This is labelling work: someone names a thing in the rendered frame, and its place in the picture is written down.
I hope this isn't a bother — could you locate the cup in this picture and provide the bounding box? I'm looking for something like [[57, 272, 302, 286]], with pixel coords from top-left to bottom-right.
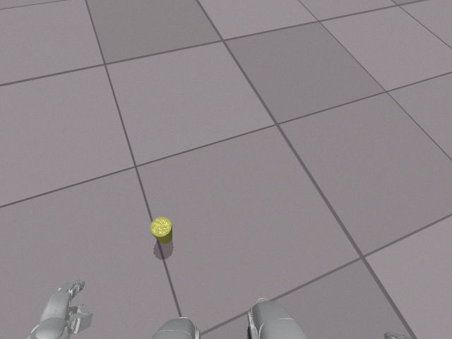
[[150, 217, 172, 244]]

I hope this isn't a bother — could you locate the left robot hand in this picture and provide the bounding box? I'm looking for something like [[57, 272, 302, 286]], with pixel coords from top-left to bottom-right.
[[40, 280, 93, 335]]

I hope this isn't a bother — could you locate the left robot arm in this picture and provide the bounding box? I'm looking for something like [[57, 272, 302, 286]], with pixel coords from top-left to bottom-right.
[[26, 317, 70, 339]]

